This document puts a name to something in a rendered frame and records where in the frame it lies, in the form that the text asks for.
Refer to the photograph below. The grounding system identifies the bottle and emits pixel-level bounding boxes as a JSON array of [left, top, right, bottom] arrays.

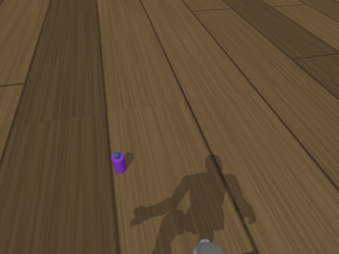
[[111, 152, 127, 174]]

